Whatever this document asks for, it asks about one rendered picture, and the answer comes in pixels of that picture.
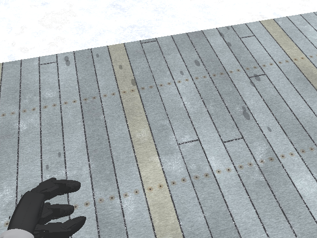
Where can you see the left robot forearm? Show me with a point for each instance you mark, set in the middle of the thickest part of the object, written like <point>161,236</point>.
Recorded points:
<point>16,233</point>

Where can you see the robot left hand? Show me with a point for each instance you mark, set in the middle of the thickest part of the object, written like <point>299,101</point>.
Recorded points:
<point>32,213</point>

